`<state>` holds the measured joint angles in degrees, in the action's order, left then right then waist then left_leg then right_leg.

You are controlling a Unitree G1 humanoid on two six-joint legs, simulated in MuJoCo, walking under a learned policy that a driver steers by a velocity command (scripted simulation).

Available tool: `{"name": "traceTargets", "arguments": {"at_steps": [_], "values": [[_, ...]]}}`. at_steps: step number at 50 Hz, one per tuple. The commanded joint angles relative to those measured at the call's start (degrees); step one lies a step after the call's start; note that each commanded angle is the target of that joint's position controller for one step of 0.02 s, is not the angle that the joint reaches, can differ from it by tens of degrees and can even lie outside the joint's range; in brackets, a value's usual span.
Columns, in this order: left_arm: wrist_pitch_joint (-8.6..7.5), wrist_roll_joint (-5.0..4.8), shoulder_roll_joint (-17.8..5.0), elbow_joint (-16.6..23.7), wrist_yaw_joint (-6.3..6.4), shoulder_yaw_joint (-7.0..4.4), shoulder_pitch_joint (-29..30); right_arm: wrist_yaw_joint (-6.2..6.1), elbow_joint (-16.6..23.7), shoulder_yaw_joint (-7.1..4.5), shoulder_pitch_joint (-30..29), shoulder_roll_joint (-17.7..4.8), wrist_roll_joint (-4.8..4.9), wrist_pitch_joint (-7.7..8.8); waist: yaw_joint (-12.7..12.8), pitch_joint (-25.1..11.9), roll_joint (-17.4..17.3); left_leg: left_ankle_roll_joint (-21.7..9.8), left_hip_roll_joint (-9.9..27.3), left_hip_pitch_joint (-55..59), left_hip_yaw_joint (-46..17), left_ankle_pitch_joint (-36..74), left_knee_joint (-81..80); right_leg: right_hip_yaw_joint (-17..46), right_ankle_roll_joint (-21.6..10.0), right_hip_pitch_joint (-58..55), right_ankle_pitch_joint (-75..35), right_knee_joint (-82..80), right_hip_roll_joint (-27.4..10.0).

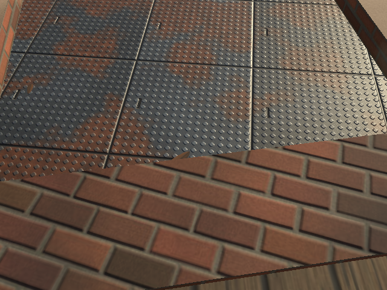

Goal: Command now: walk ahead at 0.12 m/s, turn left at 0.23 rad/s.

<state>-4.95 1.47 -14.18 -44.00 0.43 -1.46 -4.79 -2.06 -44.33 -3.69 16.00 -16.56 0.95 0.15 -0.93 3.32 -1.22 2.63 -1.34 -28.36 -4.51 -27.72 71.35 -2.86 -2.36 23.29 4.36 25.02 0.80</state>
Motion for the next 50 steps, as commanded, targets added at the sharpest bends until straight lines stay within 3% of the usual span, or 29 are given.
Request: {"name": "traceTargets", "arguments": {"at_steps": [1,2,4,7,8,9,10,11,12,13,14,15,16,20,23,25,26,27,28,29,30,31,32,34,35,37,40,45,50], "values": [[-0.63,0.6,-5.02,0.84,-0.63,-0.89,-0.47,-0.33,2.2,0.78,8.02,1.92,-0.63,-0.24,-2.31,-9.25,6.16,0.22,3.11,5.22,0.74,1.81,-12.26,9.18,-12.93,-4.71,-26.85,-9.19,-12.49],[-0.76,0.36,-5.03,0.38,-0.92,-0.86,-0.08,-0.38,2.39,1.33,7.0,2.83,-1.25,0.02,-2.25,-10.24,6.37,0.09,3.41,8.26,1.28,3.46,-18.76,8.4,-13.3,-4.14,-29.99,-9.02,-12.36],[-0.2,-0.6,-6.98,-0.31,-1.18,-1.46,-0.51,-0.2,2.66,1.37,4.8,1.49,-1.47,0.17,-1.33,-12.42,7.73,0.09,2.86,12.21,1.92,9.82,-27.37,9.09,-13.36,-5.77,-27.02,-8.46,-12.41],[1.53,-2.18,-10.01,0.17,-1.06,-2.24,-0.15,-0.15,3.11,0.35,2.52,-2.08,-1.21,-0.57,-1.76,-10.47,7.61,-1.61,0.45,18.44,4.03,17.74,-39.01,12.1,-10.77,-2.93,-3.28,-7.7,-11.6],[1.96,-2.52,-9.25,0.15,-0.91,-1.96,-0.91,-0.36,3.76,-0.07,1.17,-3.21,-1.5,-0.82,-1.69,-8.51,7.51,-2.93,0.4,20.36,3.8,17.35,-41.88,13.32,-8.71,-0.13,4.82,-7.23,-10.32],[2.13,-2.51,-7.78,0.0,-0.87,-1.46,-2.13,-0.78,4.86,-0.53,0.78,-4.95,-1.91,-0.97,-1.84,-7.16,6.33,-4.92,3.39,22.86,1.01,17.31,-44.77,14.18,-5.75,3.34,12.03,-5.84,-8.81],[2.09,-1.89,-5.21,0.75,-1.0,-0.7,-2.52,-1.44,5.92,-1.15,2.27,-8.19,-2.67,-1.18,-1.83,-7.51,0.76,-8.11,11.96,26.09,-6.69,17.87,-47.93,12.24,-2.44,7.83,19.62,0.93,-5.47],[1.97,-2.47,-3.37,2.25,-0.71,-0.63,-3.72,-1.53,4.98,-2.48,1.78,-12.27,-2.77,-1.57,0.6,-6.48,-13.3,-14.18,19.46,20.75,-13.6,14.93,-53.56,2.14,0.24,10.54,23.08,10.55,1.79],[2.15,-2.52,-7.04,2.1,-0.2,-1.76,-2.62,-1.44,6.27,-2.46,-0.55,-10.53,-3.27,-0.95,-1.63,-5.14,-15.02,-17.85,22.77,16.78,-17.23,16.24,-57.03,2.34,1.7,10.32,27.06,23.4,1.22],[2.89,-2.89,-9.42,1.71,0.07,-3.1,-3.79,-1.49,7.02,-1.73,-2.31,-7.88,-3.5,0.04,-0.89,-4.81,-12.59,-18.24,22.72,16.27,-15.79,22.17,-56.51,4.4,2.35,12.09,28.07,33.29,0.62],[4.09,-2.77,-8.95,0.15,0.54,-3.57,-7.31,-1.42,7.68,-1.2,-5.77,-6.13,-2.74,0.9,1.38,-5.07,-9.04,-16.78,20.55,15.96,-11.33,28.22,-54.97,5.58,3.25,11.95,26.75,38.73,-0.07],[5.11,-2.28,-8.24,-0.49,0.96,-3.73,-9.67,-1.24,8.0,-1.0,-8.35,-5.1,-1.58,1.51,2.52,-5.57,-7.34,-15.39,19.39,16.88,-7.88,32.28,-53.79,5.89,4.2,12.7,23.99,41.05,-0.66],[5.74,-2.1,-6.58,-0.31,1.11,-3.45,-10.03,-1.2,7.77,-0.89,-8.97,-4.62,-1.11,1.71,2.76,-5.74,-5.83,-14.5,18.43,17.71,-5.05,35.16,-53.03,5.6,4.94,12.92,21.93,40.51,-1.29],[6.26,-2.52,-3.22,3.69,-0.26,-2.12,-5.05,-1.6,6.36,-1.75,-7.7,-5.83,-1.27,0.56,0.24,-7.58,-7.53,-13.76,17.07,19.64,1.52,36.46,-50.77,1.56,5.75,7.63,17.74,26.72,-2.63],[6.35,-2.69,-5.46,6.08,-1.86,-2.67,-4.42,-1.55,5.63,-2.79,-6.52,-8.51,-0.58,0.09,-0.64,-9.24,-9.05,-13.85,19.49,21.0,1.01,36.82,-48.68,-0.87,4.04,2.5,16.88,18.2,-1.84],[6.42,-2.56,-5.76,5.6,-2.45,-3.22,-8.0,-1.44,5.35,-2.95,-7.79,-8.82,0.44,0.01,1.66,-9.15,-8.05,-11.49,18.81,18.73,2.9,33.05,-44.68,-3.21,1.6,-3.99,9.3,7.8,0.01],[6.44,-2.16,-6.73,4.86,-2.11,-3.85,-10.27,-1.25,4.26,-2.69,-5.52,-7.43,0.48,0.04,2.1,-9.17,-5.67,-8.38,16.7,15.57,5.44,27.6,-40.16,-2.49,-0.02,-9.46,3.99,2.57,1.46],[6.35,-1.93,-11.32,5.15,-1.3,-5.32,-11.89,-0.84,4.07,-2.09,-3.29,-4.72,-1.03,0.09,1.31,-9.01,5.02,-2.98,12.01,5.59,11.4,15.55,-27.51,8.66,-3.12,-17.92,-11.63,-0.94,-5.62],[6.08,-0.82,-19.03,7.3,-0.73,-6.74,-12.41,-0.76,8.23,-0.72,-6.98,-1.41,-3.25,0.37,1.55,-7.48,21.22,2.14,2.6,-12.3,11.76,-10.86,-11.66,32.0,-14.77,-22.28,-30.05,-3.46,-21.7],[4.73,0.89,-16.41,7.47,-1.18,-5.91,-15.4,-0.98,9.08,-1.34,-12.03,-3.97,-2.24,0.81,6.09,-12.51,13.95,1.38,1.92,-13.26,1.39,-12.68,-1.67,34.93,-20.13,-21.48,-26.19,-5.24,-23.9],[3.73,0.69,-14.66,7.86,-1.21,-5.31,-12.4,-1.02,8.95,-1.87,-12.02,-5.51,-0.94,0.66,4.17,-10.53,10.15,0.27,2.84,-14.39,-0.22,-7.9,0.92,29.8,-17.72,-20.32,-21.84,-4.96,-20.92],[3.46,-0.75,-13.19,8.52,-0.83,-5.07,-8.4,-1.43,7.71,-2.23,-10.69,-5.95,-1.03,0.34,2.25,-9.16,6.68,-0.09,3.78,-14.68,-0.62,-2.26,-0.3,25.55,-14.02,-18.84,-17.58,-4.43,-17.39],[3.72,-2.01,-11.44,9.24,-0.41,-4.47,-5.7,-1.95,7.08,-2.49,-10.24,-6.36,-1.61,0.02,1.39,-8.55,5.74,0.1,4.36,-14.33,-1.06,1.57,-2.08,23.48,-11.73,-17.61,-16.15,-4.35,-15.47],[4.24,-2.71,-10.11,9.48,0.29,-4.0,-6.38,-1.33,6.6,-2.61,-7.33,-5.74,-1.71,0.31,0.33,-10.43,6.91,0.14,3.67,-10.67,0.11,8.68,-4.35,21.91,-10.63,-15.42,1.23,-7.42,-11.72],[4.22,-2.7,-9.67,9.63,0.57,-3.92,-7.33,-0.78,6.77,-2.47,-7.53,-5.1,-1.4,0.71,0.87,-10.03,7.49,0.02,3.56,-11.38,0.26,11.17,-6.96,22.87,-10.76,-15.85,12.24,-9.55,-11.03],[3.82,-2.46,-10.04,9.66,1.09,-3.99,-8.96,-0.13,7.7,-2.34,-10.24,-4.83,-1.01,1.8,2.04,-6.94,8.57,0.09,3.04,-13.12,0.14,13.55,-14.89,25.75,-11.12,-16.38,20.85,-12.79,-11.29],[3.18,-2.31,-11.37,9.22,1.55,-4.55,-10.67,0.68,8.14,-1.98,-12.79,-4.0,-1.06,3.72,3.15,-5.67,8.66,0.45,2.18,-11.31,-0.49,16.02,-26.37,26.36,-11.01,-17.69,18.38,-12.94,-11.23],[2.98,-2.83,-12.45,9.12,0.93,-5.05,-11.53,2.06,8.2,-1.82,-14.13,-3.9,-0.23,5.89,3.98,-4.34,9.13,0.12,0.2,-3.08,0.19,15.03,-36.53,28.08,-11.67,-12.63,19.61,-11.69,-9.84],[2.53,-2.37,-10.5,7.93,-0.24,-3.96,-12.59,3.07,8.01,-1.07,-12.82,-3.54,0.23,7.43,4.03,-4.34,9.05,-3.44,1.38,6.1,3.41,17.38,-43.0,27.84,-10.51,-11.69,19.08,-9.39,-11.05]]}}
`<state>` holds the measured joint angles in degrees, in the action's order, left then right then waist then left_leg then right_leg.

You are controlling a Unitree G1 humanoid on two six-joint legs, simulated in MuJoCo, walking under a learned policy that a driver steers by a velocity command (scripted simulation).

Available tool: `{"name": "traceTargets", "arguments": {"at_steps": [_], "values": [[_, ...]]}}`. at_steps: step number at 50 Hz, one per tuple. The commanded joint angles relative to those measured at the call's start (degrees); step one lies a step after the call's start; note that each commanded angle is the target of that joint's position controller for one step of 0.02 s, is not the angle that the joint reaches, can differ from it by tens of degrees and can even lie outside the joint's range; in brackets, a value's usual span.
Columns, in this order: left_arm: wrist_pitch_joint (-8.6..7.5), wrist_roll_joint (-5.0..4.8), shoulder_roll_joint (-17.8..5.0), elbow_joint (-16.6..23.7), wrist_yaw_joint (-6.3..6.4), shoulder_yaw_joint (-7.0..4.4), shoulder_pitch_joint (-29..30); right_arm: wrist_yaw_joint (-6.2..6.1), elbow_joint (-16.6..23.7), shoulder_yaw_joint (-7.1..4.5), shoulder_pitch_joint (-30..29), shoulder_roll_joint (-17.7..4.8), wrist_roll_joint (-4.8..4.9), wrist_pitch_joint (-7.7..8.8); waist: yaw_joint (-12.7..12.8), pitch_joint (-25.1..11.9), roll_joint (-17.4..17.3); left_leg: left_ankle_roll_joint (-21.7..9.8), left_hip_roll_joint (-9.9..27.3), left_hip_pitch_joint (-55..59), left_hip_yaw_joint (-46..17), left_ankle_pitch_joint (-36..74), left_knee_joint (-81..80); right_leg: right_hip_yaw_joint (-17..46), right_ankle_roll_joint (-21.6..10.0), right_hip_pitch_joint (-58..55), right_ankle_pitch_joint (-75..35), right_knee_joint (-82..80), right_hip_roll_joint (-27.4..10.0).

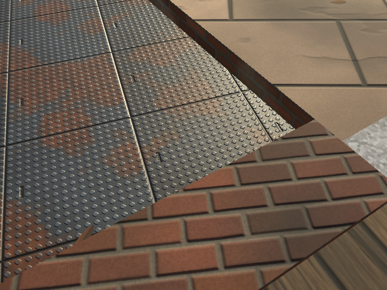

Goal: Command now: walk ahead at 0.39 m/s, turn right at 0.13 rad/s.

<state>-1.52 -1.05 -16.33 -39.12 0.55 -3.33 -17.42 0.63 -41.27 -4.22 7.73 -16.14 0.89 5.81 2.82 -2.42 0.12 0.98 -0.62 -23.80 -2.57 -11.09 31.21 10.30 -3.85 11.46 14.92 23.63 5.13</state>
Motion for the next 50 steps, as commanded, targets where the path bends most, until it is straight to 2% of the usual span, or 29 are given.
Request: {"name": "traceTargets", "arguments": {"at_steps": [1,3,4,5,6,7,9,11,16,21,23,24,25,26,27,28,29,32,34,38,42,43,44,45,46,47,48,49,50], "values": [[-0.91,0.26,-7.68,2.96,-0.55,-1.77,0.08,0.33,4.52,-0.53,-3.08,-4.0,0.18,1.84,-0.65,1.21,7.3,-2.74,0.3,5.04,2.17,0.99,-4.76,13.95,-8.24,0.97,7.89,-6.69,-14.58],[-1.24,0.92,-4.61,3.15,-0.65,-0.57,0.64,-0.07,3.15,-0.9,3.34,-5.34,-0.07,1.92,-3.62,-0.96,6.11,-5.36,2.41,14.88,-1.11,-0.37,-6.05,10.46,-5.72,4.39,3.63,-0.05,-11.9],[-1.75,1.46,-1.91,4.13,-0.52,0.35,1.95,-0.31,2.16,-1.44,9.6,-8.17,-0.47,1.91,-5.49,-2.96,-1.1,-8.91,9.28,22.3,-11.08,-1.92,-9.48,3.22,-2.94,10.0,1.07,13.78,-7.17],[-2.8,0.27,-3.08,6.31,-0.17,-0.02,1.04,0.13,0.61,-3.44,14.34,-14.52,-0.82,1.31,-5.08,-2.49,-17.36,-17.62,18.11,31.58,-31.32,-11.49,-15.36,-5.78,0.59,26.58,8.96,27.76,-0.88],[-3.71,-0.16,-7.91,6.52,0.0,-1.02,4.12,0.69,0.62,-2.65,16.5,-10.87,0.1,1.32,-7.42,1.37,-13.85,-20.17,21.45,32.68,-39.69,-17.65,-18.17,-4.45,1.68,36.82,16.73,37.74,-2.92],[-4.32,-0.47,-8.62,6.29,-0.37,-1.38,5.35,0.84,1.05,-1.75,15.32,-8.65,0.22,1.27,-6.58,3.86,-9.5,-18.85,19.96,31.45,-36.36,-17.32,-17.86,-3.42,1.31,39.64,12.7,41.55,-5.29],[-4.98,0.89,-6.42,6.22,-0.97,-0.93,7.56,0.77,2.55,-1.12,12.97,-7.14,-0.24,0.5,-5.78,4.87,-4.03,-17.02,15.64,28.28,-28.83,-9.6,-18.76,-4.8,1.9,39.6,5.12,39.78,-7.33],[-5.31,1.82,-4.88,6.39,-1.41,-0.84,8.75,0.2,3.04,-0.55,11.73,-6.2,-0.31,-0.33,-4.55,4.33,-4.81,-15.46,11.91,23.45,-22.38,0.71,-19.72,-6.25,3.38,34.13,1.33,33.62,-8.05],[-5.19,1.4,-0.33,6.9,-1.86,0.7,15.69,-1.4,2.13,-1.13,13.38,-8.04,0.22,-1.7,-6.13,3.8,-6.77,-13.39,6.97,13.85,-13.29,14.05,-17.95,-10.02,6.79,20.96,-9.31,15.43,-4.24],[-5.2,0.09,-3.97,7.59,-2.07,-0.72,18.23,-2.0,1.79,-1.45,15.31,-8.85,1.24,-2.8,-5.53,3.31,-7.84,-11.68,9.88,14.69,-19.92,10.35,-14.3,-7.35,5.67,12.77,-11.68,6.96,-3.03],[-5.73,0.29,-5.53,7.24,-1.85,-1.94,17.26,-1.74,1.22,-0.84,17.67,-6.74,1.57,-3.49,-4.63,0.76,-5.2,-9.97,6.49,15.11,-20.38,17.74,-9.12,-9.7,3.74,2.6,-9.2,1.3,-1.3],[-5.97,0.62,-6.69,6.59,-1.67,-2.91,13.72,-1.58,0.91,-0.66,18.12,-6.67,1.61,-3.64,-2.62,-3.75,-4.44,-7.63,3.74,11.85,-18.61,25.9,-1.54,-7.69,1.99,-9.19,-13.34,0.94,-3.56],[-5.65,0.52,-9.17,4.67,-1.21,-4.11,3.2,-1.41,2.2,-0.57,15.35,-6.98,0.96,-3.61,2.63,-12.07,-2.74,-4.99,2.37,1.78,-16.82,22.92,11.18,-2.12,-1.31,-27.4,-15.28,3.83,-10.84],[-4.34,0.44,-12.88,2.04,-0.71,-5.16,-7.47,-1.46,4.57,0.99,15.2,-2.32,1.11,-3.22,6.1,-21.91,9.55,-1.6,-3.48,-15.36,-10.05,-4.62,30.15,16.44,-8.22,-45.03,-4.73,0.66,-25.29],[-3.57,0.13,-10.43,0.87,-0.59,-4.49,-7.65,-1.76,5.02,0.93,16.81,-3.71,1.52,-3.33,4.23,-21.26,13.22,-1.03,-0.72,-20.05,-8.17,-22.73,40.06,25.05,-10.59,-39.74,2.81,-3.04,-31.67],[-2.97,0.5,-6.7,1.67,-0.16,-3.36,-3.33,-2.0,5.56,-0.16,12.86,-6.88,1.89,-3.97,3.9,-10.9,7.27,-0.76,2.67,-23.45,-5.85,-18.98,42.87,18.64,-8.86,-30.49,4.78,-4.84,-29.23],[-2.63,0.8,-4.42,1.56,-0.01,-2.6,0.43,-1.96,6.08,-0.36,9.88,-7.1,1.39,-4.47,2.53,-4.67,4.92,-0.83,4.51,-22.19,-3.57,-15.82,41.91,11.3,-6.68,-22.31,2.33,-6.16,-25.35],[-2.59,1.56,-2.62,0.66,-0.22,-1.71,6.71,-0.96,7.07,-0.03,10.04,-2.86,0.82,-6.11,-2.57,3.26,7.89,-0.91,6.37,-16.53,-0.52,-12.77,45.32,-0.11,-4.51,-4.31,-0.44,-10.99,-20.6],[-3.06,1.32,-4.07,0.12,-0.51,-2.04,8.64,-0.64,9.02,0.5,9.28,-1.68,0.82,-6.96,-4.6,4.92,8.23,-0.39,7.1,-17.14,-0.64,-10.46,43.37,-4.33,-5.1,0.2,-0.82,-13.33,-21.03],[-3.82,0.9,-8.61,-0.68,-0.76,-3.23,11.73,0.23,11.02,0.69,7.47,-3.2,0.2,-7.43,-6.85,3.57,6.96,-0.77,8.62,-8.43,1.48,-5.67,28.86,-12.04,-4.75,2.59,-3.37,-15.14,-20.48],[-3.49,-0.21,-11.17,-2.22,-1.66,-4.03,11.57,0.51,10.43,-0.41,8.78,-5.44,0.81,-8.0,-7.86,4.15,6.01,-3.73,5.52,1.05,8.97,-11.2,21.05,-16.99,-4.35,0.92,-6.35,-9.21,-20.5],[-3.21,-0.71,-11.48,-2.42,-1.68,-4.04,12.33,0.43,9.13,-1.18,13.52,-6.02,0.71,-8.02,-11.07,2.1,5.58,-4.93,2.21,8.46,12.36,-10.77,16.44,-19.12,-3.79,1.35,-16.95,-1.17,-19.69],[-2.74,-0.31,-9.46,-2.27,-1.56,-3.46,11.87,0.39,4.88,-3.38,24.86,-9.3,0.61,-7.94,-15.7,-3.56,0.13,-6.49,-3.11,21.64,14.59,-9.35,11.51,-22.4,-2.69,3.29,-28.11,17.56,-15.51],[-2.78,1.41,-4.52,-0.51,-1.6,-1.72,13.1,0.11,2.13,-4.49,32.4,-13.24,0.93,-7.63,-17.45,-0.29,-13.25,-10.22,1.61,30.0,-0.15,-6.51,5.63,-20.74,1.0,20.36,3.28,43.84,-9.81],[-4.17,1.48,0.84,3.51,-1.84,-0.06,7.29,0.52,7.31,-3.14,23.15,-18.02,0.12,-5.16,-6.03,-4.45,-27.01,-19.62,14.21,29.61,-42.21,-21.19,-13.0,-9.31,1.74,36.31,22.39,57.08,-2.55],[-5.32,-2.14,-6.43,2.42,-2.76,-1.25,7.82,1.51,10.05,-1.97,17.37,-12.94,-0.06,-3.38,-6.01,-3.84,-15.31,-21.03,21.21,25.7,-50.3,-31.79,-23.03,-4.26,0.76,39.15,13.28,61.27,-5.38],[-5.27,-3.16,-8.64,2.12,-2.97,-1.76,9.89,1.94,9.33,-1.23,16.37,-10.22,-0.23,-2.56,-5.94,1.69,-7.91,-19.69,22.0,19.7,-43.26,-33.03,-21.09,-5.85,-0.14,40.4,8.33,59.81,-7.96],[-4.73,-1.76,-6.79,1.56,-2.39,-1.15,10.09,2.15,8.43,-0.82,14.86,-9.02,-0.14,-2.36,-5.0,3.8,-2.73,-17.38,19.96,14.0,-35.39,-27.43,-19.0,-6.5,0.24,37.4,4.26,57.38,-10.79],[-4.14,-0.72,-5.52,0.77,-1.88,-1.02,8.58,1.9,7.85,-0.4,12.14,-8.4,-0.83,-2.24,-2.83,4.57,-3.58,-15.25,16.73,9.18,-27.4,-21.4,-17.7,-6.52,0.89,33.3,0.17,53.6,-12.84]]}}
Over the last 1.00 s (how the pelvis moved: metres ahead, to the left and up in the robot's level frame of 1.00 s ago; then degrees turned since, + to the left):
0.11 -0.04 0.01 -27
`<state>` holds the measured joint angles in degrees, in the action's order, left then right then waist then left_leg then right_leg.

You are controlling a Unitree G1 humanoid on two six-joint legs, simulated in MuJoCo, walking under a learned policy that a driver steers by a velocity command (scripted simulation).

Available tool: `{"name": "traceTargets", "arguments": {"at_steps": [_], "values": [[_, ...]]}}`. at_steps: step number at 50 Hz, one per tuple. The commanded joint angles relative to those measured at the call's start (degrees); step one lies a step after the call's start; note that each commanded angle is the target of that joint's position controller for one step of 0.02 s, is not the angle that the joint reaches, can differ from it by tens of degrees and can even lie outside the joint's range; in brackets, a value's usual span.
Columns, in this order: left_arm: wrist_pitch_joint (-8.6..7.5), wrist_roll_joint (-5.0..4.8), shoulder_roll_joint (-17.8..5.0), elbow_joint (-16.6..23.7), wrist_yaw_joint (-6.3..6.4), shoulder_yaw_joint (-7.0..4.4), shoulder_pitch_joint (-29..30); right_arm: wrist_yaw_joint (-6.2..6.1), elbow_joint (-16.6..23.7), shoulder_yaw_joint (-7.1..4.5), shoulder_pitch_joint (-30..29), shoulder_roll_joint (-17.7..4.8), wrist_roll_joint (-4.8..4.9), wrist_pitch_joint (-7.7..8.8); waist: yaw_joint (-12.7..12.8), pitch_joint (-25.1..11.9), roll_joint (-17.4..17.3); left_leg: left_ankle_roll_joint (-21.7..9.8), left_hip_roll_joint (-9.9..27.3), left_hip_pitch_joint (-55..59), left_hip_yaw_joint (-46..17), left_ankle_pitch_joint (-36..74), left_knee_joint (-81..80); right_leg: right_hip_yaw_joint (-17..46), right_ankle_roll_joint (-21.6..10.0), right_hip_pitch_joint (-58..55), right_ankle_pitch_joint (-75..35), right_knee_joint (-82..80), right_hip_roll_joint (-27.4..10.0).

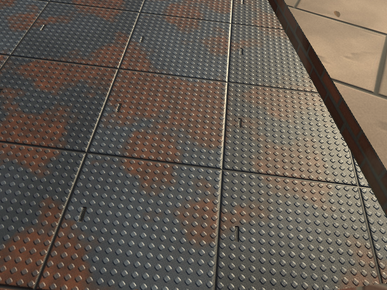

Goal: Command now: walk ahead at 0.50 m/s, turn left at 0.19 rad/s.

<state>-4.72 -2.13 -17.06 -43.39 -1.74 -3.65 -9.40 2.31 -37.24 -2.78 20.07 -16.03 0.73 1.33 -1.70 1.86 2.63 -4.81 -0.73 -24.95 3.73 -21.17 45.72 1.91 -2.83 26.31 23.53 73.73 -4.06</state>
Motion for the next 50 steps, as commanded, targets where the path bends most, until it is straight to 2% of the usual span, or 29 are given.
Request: {"name": "traceTargets", "arguments": {"at_steps": [1,6,12,15,17,18,19,20,21,22,23,24,25,27,28,29,30,32,34,38,42,43,44,45,46,47,48,49,50], "values": [[0.09,0.33,-4.76,3.88,0.58,-0.8,-1.52,-0.38,3.59,-1.34,-1.86,-7.41,-1.17,2.57,2.89,0.27,-9.5,-8.29,14.44,7.9,-27.21,-6.45,-33.23,1.73,0.58,15.03,-10.48,0.91,-4.69],[1.92,1.25,-2.43,3.05,0.76,-0.3,2.62,-2.58,-0.5,-1.16,3.87,-6.07,-1.57,4.19,-0.02,-0.73,-4.37,-4.95,11.92,19.8,-9.71,28.71,-32.85,1.54,2.09,18.69,-23.0,-13.67,-2.87],[1.04,0.75,0.75,5.93,-2.02,0.71,9.89,-3.91,-4.02,-1.64,4.58,-7.46,-1.88,3.9,-2.46,1.1,-7.23,-1.48,10.21,19.8,2.54,30.98,-36.38,-3.07,2.23,8.47,-35.26,-33.78,1.74],[0.72,1.61,-3.9,3.74,-2.82,-1.44,1.71,-3.99,-3.1,-2.07,-0.5,-7.66,-2.39,4.05,1.29,-0.32,-6.47,-3.57,14.63,25.64,3.78,46.55,-29.26,-2.15,-0.8,8.74,-31.56,-25.1,2.03],[1.04,2.15,-4.92,3.78,-2.66,-2.32,-2.8,-4.18,-1.91,-2.44,-4.1,-8.56,-1.7,3.39,4.59,-1.91,-8.7,-2.77,13.72,23.18,6.04,69.6,-20.5,-8.54,-3.08,-1.61,-21.0,-22.89,6.56],[1.61,1.53,-5.07,4.04,-2.36,-2.66,-5.67,-4.76,-2.47,-3.0,-4.34,-9.76,-0.21,2.89,6.38,-1.5,-11.46,-2.11,14.53,23.47,5.1,75.03,-13.72,-7.56,-4.86,-3.96,-13.46,-27.99,6.71],[2.13,1.09,-8.18,2.66,-1.96,-3.97,-13.18,-4.58,-2.48,-3.32,-6.32,-10.66,0.26,2.95,10.29,-4.21,-10.61,-2.0,14.28,22.62,3.82,75.99,-2.03,-7.67,-6.52,-11.44,-12.41,-31.5,7.99],[2.02,0.82,-9.45,1.89,-1.2,-4.71,-18.01,-4.3,-2.56,-3.39,-6.51,-10.57,1.13,3.3,13.65,-4.06,-3.73,-0.05,8.54,15.53,5.17,58.3,18.49,-5.52,-9.63,-20.42,-19.53,-44.84,7.38],[2.1,0.55,-12.23,2.52,-0.75,-4.66,-14.81,-3.38,-0.98,-1.54,0.11,-2.83,-0.74,4.79,5.33,-6.36,16.82,3.25,-2.82,-8.07,1.69,-8.66,41.36,17.96,-17.87,-35.62,-32.51,-43.22,-4.99],[0.75,0.31,-9.9,5.16,-1.36,-2.89,-13.21,-2.54,0.25,-0.7,3.05,-3.04,-0.22,6.56,2.65,-14.18,10.77,3.82,-4.38,-17.21,-11.3,-13.54,47.3,39.48,-25.93,-38.56,-29.81,-49.24,-12.12],[0.36,-0.02,-7.17,5.18,-1.76,-2.91,-14.27,-2.27,3.16,-1.85,-6.48,-8.09,2.14,7.26,6.07,-10.05,3.53,3.49,-2.31,-19.94,-13.29,-8.53,42.82,39.36,-24.48,-33.6,-20.22,-55.04,-11.92],[0.09,-0.19,-6.57,5.48,-2.01,-2.7,-10.82,-2.18,4.69,-2.09,-8.73,-8.32,2.64,7.02,2.7,-3.71,-1.97,3.61,0.48,-20.43,-13.4,-5.41,35.93,35.8,-22.36,-26.1,-17.36,-55.12,-11.09],[-0.23,-0.83,-4.63,6.23,-1.7,-1.99,-8.0,-2.65,4.01,-2.18,-8.59,-8.34,1.17,6.12,1.18,-2.4,-4.03,4.05,3.12,-17.98,-12.96,-3.84,29.67,31.77,-20.45,-20.99,-19.14,-55.2,-10.15],[-0.08,0.06,-4.98,7.29,-0.28,-1.6,-5.89,-2.53,3.77,-2.27,-8.25,-7.94,-0.54,4.68,-0.15,-1.42,-3.97,5.22,5.23,-13.16,-12.01,-3.91,18.66,27.19,-18.26,-14.2,-20.53,-55.58,-7.84],[0.18,0.14,-6.15,6.68,0.68,-1.91,-6.32,-2.32,3.64,-1.41,-9.01,-5.51,-1.1,4.5,0.08,-1.22,-3.43,6.21,5.24,-11.19,-9.6,-3.77,13.46,23.39,-17.47,-11.43,-26.73,-54.61,-6.42],[0.31,0.95,-8.02,6.79,1.47,-2.45,-7.9,-1.89,3.35,-0.52,-10.55,-3.51,-1.83,4.66,1.59,-2.99,-3.62,6.84,4.27,-8.84,-7.41,3.04,11.92,19.62,-17.27,-10.27,-32.34,-53.2,-4.46],[0.3,1.62,-9.65,6.26,2.16,-2.94,-10.19,-1.33,2.99,-0.99,-11.73,-4.43,-1.85,5.16,2.65,-4.1,-2.63,6.65,4.47,-10.56,-8.62,14.26,10.54,18.35,-16.6,-11.74,-32.43,-51.12,-4.01],[0.8,0.29,-7.02,3.52,5.01,-2.08,-15.79,-0.26,4.88,-1.27,-19.15,-6.49,-2.05,5.85,5.01,-2.76,-0.23,6.16,4.83,-17.63,-11.66,27.43,-0.95,17.97,-13.82,-14.84,-17.37,-48.75,-1.94],[1.79,0.82,-5.91,3.87,5.67,-1.29,-14.62,0.91,4.52,0.09,-20.92,-2.16,-2.98,5.91,5.95,-3.02,0.63,5.33,1.28,-7.42,-9.07,39.93,-9.81,15.22,-11.24,-6.86,-10.05,-46.24,2.09],[3.45,0.53,-6.19,3.46,5.91,-1.44,-14.48,2.46,5.23,-0.12,-21.91,-2.07,-2.25,5.35,5.81,-1.95,2.7,4.24,-1.09,1.16,-9.93,42.7,-14.37,17.41,-8.09,-1.04,-6.6,-36.28,3.47],[5.23,-0.55,-3.21,3.47,8.39,-1.73,-16.24,1.09,2.95,-0.91,-19.52,-3.01,-0.91,5.28,6.54,-0.79,1.85,5.95,5.11,0.32,-14.87,52.25,-32.76,20.01,-3.62,-14.61,-5.41,-20.09,5.01],[5.63,-0.46,-2.21,2.92,8.11,-1.5,-16.58,0.53,0.42,-1.44,-13.37,-2.79,-0.98,5.34,4.12,-2.54,1.15,6.29,5.97,7.79,-12.79,59.83,-38.37,16.99,-2.01,-13.88,-4.15,-11.72,7.32],[5.7,0.38,-0.7,2.06,7.08,-1.14,-18.2,0.21,-2.93,-2.28,-4.05,-3.57,-1.13,5.27,0.85,-5.63,-0.15,6.83,7.84,21.21,-11.43,62.47,-34.86,13.13,0.1,-6.98,2.17,-1.81,8.96],[5.51,0.93,2.47,1.63,5.75,-0.17,-20.54,0.49,-5.3,-2.44,5.54,-4.91,-1.42,5.36,-2.21,-12.0,-5.84,6.72,13.22,41.0,-13.99,79.05,-23.13,8.72,2.1,7.97,25.03,14.53,11.92],[5.04,-0.76,2.68,3.1,4.62,0.39,-28.35,0.79,-7.27,-3.21,7.46,-9.19,-2.47,6.12,1.32,-18.7,-20.12,1.9,22.65,58.87,-21.37,97.22,-6.77,11.09,4.89,26.32,30.67,36.53,12.51],[3.83,-1.45,0.05,3.75,3.87,0.74,-30.6,0.94,-7.22,-3.8,5.42,-11.19,-1.47,5.14,1.91,-24.21,-24.08,-3.42,26.35,60.25,-26.42,91.45,-6.0,11.13,6.23,34.09,27.17,44.16,8.53],[3.23,-0.93,-2.45,3.77,3.87,0.13,-25.74,0.48,-5.4,-3.15,2.8,-9.12,-2.22,4.33,0.46,-23.36,-16.9,-6.1,26.42,52.87,-24.29,83.77,-8.07,11.16,6.98,34.58,23.71,46.39,7.18],[3.53,-1.5,-4.1,7.9,4.47,0.16,-19.29,-0.7,-4.96,-3.69,-3.8,-12.03,-1.99,3.31,3.57,-23.38,-12.95,-11.56,28.81,43.19,-30.53,49.67,-16.61,7.43,6.76,33.28,13.16,41.96,3.71],[5.45,-0.97,-5.94,8.06,5.78,-0.66,-13.18,-1.86,-2.67,-1.82,-9.63,-6.68,-2.42,2.33,3.06,-16.27,-4.8,-12.7,28.19,28.13,-28.53,37.83,-23.67,4.69,6.8,28.22,8.88,39.15,2.0]]}}
Over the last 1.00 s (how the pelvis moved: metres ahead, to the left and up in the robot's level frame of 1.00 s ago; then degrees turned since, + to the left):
0.40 0.13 0.00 28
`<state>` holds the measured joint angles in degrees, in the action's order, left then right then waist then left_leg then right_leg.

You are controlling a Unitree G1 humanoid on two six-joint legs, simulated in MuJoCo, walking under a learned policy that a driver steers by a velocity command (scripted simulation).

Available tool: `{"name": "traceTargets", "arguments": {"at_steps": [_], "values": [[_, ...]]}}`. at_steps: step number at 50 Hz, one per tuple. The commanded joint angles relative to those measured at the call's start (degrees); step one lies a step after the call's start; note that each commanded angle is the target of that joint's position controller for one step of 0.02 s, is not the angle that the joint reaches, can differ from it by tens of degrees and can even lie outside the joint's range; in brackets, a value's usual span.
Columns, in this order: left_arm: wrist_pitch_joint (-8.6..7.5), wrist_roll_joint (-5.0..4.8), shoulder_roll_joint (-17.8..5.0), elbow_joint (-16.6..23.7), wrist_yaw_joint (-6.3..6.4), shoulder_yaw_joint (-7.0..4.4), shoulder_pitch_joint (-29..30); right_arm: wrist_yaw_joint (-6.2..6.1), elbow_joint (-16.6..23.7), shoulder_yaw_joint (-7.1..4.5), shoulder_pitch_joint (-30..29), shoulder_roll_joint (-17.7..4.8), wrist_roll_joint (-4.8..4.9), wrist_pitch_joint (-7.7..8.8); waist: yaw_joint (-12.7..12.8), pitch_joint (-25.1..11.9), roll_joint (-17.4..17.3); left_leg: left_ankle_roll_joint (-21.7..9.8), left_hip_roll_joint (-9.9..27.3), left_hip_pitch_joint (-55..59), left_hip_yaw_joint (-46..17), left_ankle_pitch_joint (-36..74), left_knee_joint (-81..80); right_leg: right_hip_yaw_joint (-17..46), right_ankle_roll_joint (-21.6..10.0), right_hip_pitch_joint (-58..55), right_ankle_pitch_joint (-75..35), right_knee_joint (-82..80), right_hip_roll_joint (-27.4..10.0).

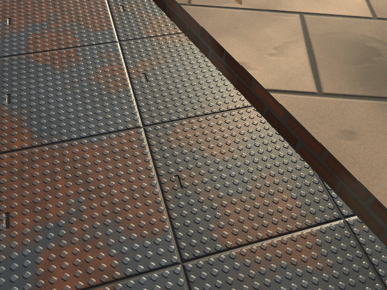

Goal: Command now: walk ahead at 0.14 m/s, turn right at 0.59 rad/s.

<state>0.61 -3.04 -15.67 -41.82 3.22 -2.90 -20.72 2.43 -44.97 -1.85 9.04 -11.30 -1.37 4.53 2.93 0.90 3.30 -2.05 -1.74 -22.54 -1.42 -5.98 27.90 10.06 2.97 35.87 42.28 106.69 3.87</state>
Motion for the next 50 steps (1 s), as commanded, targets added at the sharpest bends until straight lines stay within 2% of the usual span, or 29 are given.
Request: {"name": "traceTargets", "arguments": {"at_steps": [1,2,3,5,7,9,13,15,16,17,18,19,20,22,26,29,30,33,35,38,39,40,41,42,43,44,45,46,50], "values": [[1.52,0.37,-7.26,7.44,1.43,-1.65,1.37,-3.22,4.48,-2.22,0.36,-10.98,-0.94,-1.34,-1.32,-10.03,-8.41,-15.7,29.67,14.67,-21.88,21.26,-7.95,-2.09,1.26,15.14,-13.78,4.85,-6.58],[2.5,0.95,-9.42,6.45,1.6,-2.84,-0.01,-3.23,4.73,-1.7,-1.11,-10.0,-0.59,-1.35,0.09,-5.01,-7.97,-12.05,22.75,6.86,-13.34,16.33,-10.7,-2.14,1.22,10.33,-19.2,-4.79,-6.69],[2.24,1.62,-7.71,7.98,1.52,-3.1,1.95,-3.82,4.82,-1.8,-2.77,-10.96,-0.69,-1.48,0.34,-1.4,-11.13,-9.58,18.03,2.56,-6.68,15.87,-11.36,-1.6,2.27,8.44,-25.59,-15.46,-6.12],[0.88,2.47,-4.64,9.16,0.95,-2.85,4.3,-4.91,3.23,-1.78,0.33,-10.38,-0.52,-1.44,-0.86,-2.12,-10.93,-9.13,14.18,4.42,-0.24,22.61,-11.3,-4.45,3.06,5.99,-34.55,-30.23,-5.42],[-0.05,2.77,1.12,9.6,-0.4,-1.19,6.79,-5.39,1.44,-1.53,2.77,-9.65,0.12,-1.95,-2.39,-5.53,-12.66,-9.93,14.08,9.57,0.29,25.06,-12.16,-6.08,2.9,0.39,-36.84,-47.47,-5.28],[-0.02,2.58,2.77,9.45,-1.77,-0.56,7.73,-5.08,0.83,-1.69,1.97,-10.47,0.48,-2.4,-2.21,-7.7,-12.46,-10.62,16.08,11.42,0.15,24.53,-12.64,-6.39,2.08,-5.8,-35.4,-55.63,-6.04],[0.81,2.88,-0.35,10.17,-3.18,-1.52,11.86,-3.04,0.42,-2.6,2.73,-12.54,1.39,-3.23,-3.82,-4.56,-9.3,-10.45,17.5,11.61,-2.56,8.98,-12.15,-8.51,-1.36,-11.96,-29.97,-68.08,-5.14],[0.66,3.27,0.32,8.67,-3.27,-1.58,9.61,-2.21,-0.03,-1.42,2.73,-9.47,1.69,-3.61,-2.3,-3.36,-7.6,-7.82,14.98,8.28,-3.74,0.29,-9.7,-8.75,-3.91,-22.01,-32.69,-81.43,-4.76],[0.61,3.77,-1.09,8.01,-2.78,-1.87,8.18,-1.72,-1.07,-0.42,5.4,-6.95,1.1,-3.4,-2.31,-3.99,-5.85,-4.15,12.45,5.29,-3.57,-2.93,-8.43,-5.98,-4.87,-29.88,-38.85,-85.97,-6.83],[0.61,4.4,-5.11,8.63,-1.98,-2.5,6.12,-1.12,-0.45,0.33,6.1,-5.57,-0.57,-2.92,-2.88,-7.82,-1.4,-0.15,8.96,1.27,-0.85,-8.64,-3.08,1.45,-6.62,-38.77,-57.78,-82.54,-15.07],[0.75,4.71,-4.96,7.72,-1.66,-2.11,9.97,-0.64,-0.95,0.7,12.23,-4.1,-0.42,-2.59,-8.19,-9.56,6.19,2.07,7.31,0.98,0.96,-15.43,-4.95,3.44,-11.36,-37.21,-56.46,-80.47,-18.89],[0.59,4.66,-1.74,8.16,-2.38,-1.83,13.04,-1.07,-1.14,0.31,8.39,-6.69,-0.17,-3.11,-5.86,-7.43,4.48,3.48,7.04,6.39,0.7,-11.68,-6.43,0.88,-10.5,-29.5,-45.11,-81.46,-14.85],[0.22,4.78,-1.31,8.14,-2.85,-1.83,14.05,-1.23,-0.45,-0.44,4.87,-9.43,0.16,-3.65,-4.38,-4.08,3.49,3.65,5.94,4.71,1.09,-10.18,-5.69,-2.02,-7.8,-28.38,-38.88,-81.38,-11.1],[-0.27,4.34,-4.5,8.24,-2.53,-2.78,14.35,-2.34,0.75,-1.2,2.99,-11.17,0.29,-4.67,-3.84,-1.88,4.26,3.17,4.77,3.05,1.34,-8.51,-2.66,-3.2,-6.65,-26.82,-37.9,-81.93,-10.69],[-0.37,3.74,-5.79,7.36,-1.06,-3.78,10.85,-3.22,2.8,-1.76,3.05,-9.49,1.16,-5.51,-3.3,-4.59,4.28,3.4,3.55,-0.53,1.55,-7.61,7.46,-0.02,-10.76,-29.77,-46.65,-82.02,-16.94],[-0.55,3.77,-6.87,7.35,0.01,-4.43,10.03,-2.78,4.9,-2.68,1.81,-9.0,1.6,-6.77,-1.9,-6.81,7.35,4.59,2.97,-7.22,1.08,-26.72,25.07,5.27,-17.32,-31.23,-55.0,-83.7,-25.58],[-0.87,3.74,-7.32,7.06,0.14,-4.53,9.67,-2.57,5.75,-3.06,1.06,-8.96,1.87,-7.26,-1.66,-6.57,5.76,4.9,4.05,-9.99,-0.48,-30.27,30.99,6.01,-18.89,-30.98,-56.71,-84.45,-27.61],[-1.06,3.38,-7.95,6.89,-0.12,-4.79,14.61,-2.4,6.4,-3.07,1.68,-7.64,1.98,-8.54,-4.01,-6.25,3.23,5.3,5.8,-6.59,-0.45,-24.36,28.53,-1.21,-15.78,-25.89,-53.96,-84.33,-24.97],[-0.49,3.39,-8.31,6.9,-0.41,-4.82,16.54,-1.8,6.74,-3.05,1.99,-7.42,2.06,-8.71,-4.41,-7.11,4.03,4.7,4.37,-1.05,2.48,-19.62,23.0,-6.24,-13.54,-23.03,-51.51,-82.77,-22.89],[0.23,2.21,-8.56,5.65,-0.54,-4.75,16.05,-1.14,6.94,-3.91,4.1,-8.31,2.34,-8.74,-5.78,-7.22,4.0,1.9,1.12,8.23,6.89,-9.75,8.89,-11.34,-8.75,-19.65,-39.97,-77.51,-21.24],[0.41,2.22,-7.01,4.62,-0.72,-4.41,13.51,-1.37,6.05,-4.43,6.47,-9.19,2.17,-8.71,-5.8,-6.59,1.06,0.19,-0.58,13.32,6.54,-8.54,4.83,-14.09,-5.8,-14.84,-28.02,-73.32,-19.33],[0.59,3.46,-3.47,4.41,-1.16,-3.47,11.35,-2.05,5.74,-5.78,9.78,-14.08,2.04,-8.33,-5.54,-4.13,-12.32,-4.11,7.08,20.21,-7.59,-5.78,-2.81,-21.0,-0.61,-2.11,-12.82,-58.02,-13.44],[-0.29,3.51,-1.82,10.16,-1.04,-2.42,18.58,-1.74,7.14,-7.46,13.47,-22.87,1.33,-6.98,-8.13,-3.57,-26.16,-17.31,21.61,22.31,-38.59,-13.71,-12.2,-15.61,1.42,15.6,-0.38,-41.53,-3.51],[-1.68,2.25,-5.3,10.42,-1.11,-3.25,22.75,-1.27,7.95,-6.51,13.82,-20.12,-0.1,-5.11,-10.88,-3.57,-16.77,-20.31,23.57,22.31,-42.36,-24.85,-16.6,-5.79,-0.28,19.22,-3.99,-36.09,-5.0],[-2.54,1.6,-6.91,9.92,-1.28,-3.88,22.43,-1.69,7.78,-5.56,11.68,-17.63,0.07,-4.0,-8.58,-0.51,-14.5,-17.2,21.75,21.29,-38.88,-30.08,-17.03,-4.21,-2.08,20.67,-10.58,-36.77,-6.33],[-3.1,2.51,-7.77,8.09,-0.95,-4.42,20.28,-2.38,8.36,-4.92,8.61,-15.71,1.28,-3.61,-6.28,0.63,-10.54,-13.52,19.25,19.92,-34.26,-30.26,-15.9,-4.04,-2.59,19.78,-17.4,-38.87,-7.61],[-3.34,3.55,-8.42,6.58,-0.74,-4.75,18.12,-3.03,8.94,-4.39,5.75,-14.59,2.21,-3.67,-4.52,0.91,-9.36,-11.06,17.05,18.45,-29.88,-26.49,-15.47,-3.79,-2.11,17.54,-23.98,-42.33,-8.59],[-3.66,4.0,-7.82,5.71,-0.94,-4.75,16.68,-3.54,9.42,-4.12,4.87,-14.16,2.06,-3.71,-3.57,0.26,-9.63,-9.72,14.61,16.23,-26.34,-23.28,-15.97,-4.32,-1.55,13.85,-28.87,-43.72,-8.51],[-5.06,3.83,-5.11,4.8,-2.22,-3.91,18.07,-3.92,8.05,-4.14,9.55,-13.75,1.92,-2.55,-4.51,-1.14,-7.19,-8.77,12.07,18.29,-19.78,-8.94,-15.9,-5.19,-0.18,10.75,-40.96,-53.73,-6.6]]}}
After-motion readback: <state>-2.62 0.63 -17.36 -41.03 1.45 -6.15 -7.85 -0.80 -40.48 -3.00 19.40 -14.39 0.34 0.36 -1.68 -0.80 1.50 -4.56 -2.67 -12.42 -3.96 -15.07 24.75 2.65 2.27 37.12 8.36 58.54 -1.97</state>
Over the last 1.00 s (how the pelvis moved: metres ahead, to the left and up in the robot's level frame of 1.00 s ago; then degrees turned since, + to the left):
0.57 -0.01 -0.13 -27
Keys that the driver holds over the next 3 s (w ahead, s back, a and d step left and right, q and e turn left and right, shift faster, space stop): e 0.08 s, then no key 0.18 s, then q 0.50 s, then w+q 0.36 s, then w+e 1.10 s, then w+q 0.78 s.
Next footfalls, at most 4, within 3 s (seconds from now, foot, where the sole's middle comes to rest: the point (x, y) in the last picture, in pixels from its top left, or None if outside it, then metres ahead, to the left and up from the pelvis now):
0.32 right None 0.12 -0.13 -0.77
0.80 left None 0.11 0.14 -0.77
1.36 right None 0.44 0.02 -0.77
1.80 left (128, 221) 0.69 0.27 -0.77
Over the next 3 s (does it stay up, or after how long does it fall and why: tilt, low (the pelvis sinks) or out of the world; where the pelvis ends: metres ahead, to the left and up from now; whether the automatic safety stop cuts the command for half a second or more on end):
stays up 1.17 0.06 0.00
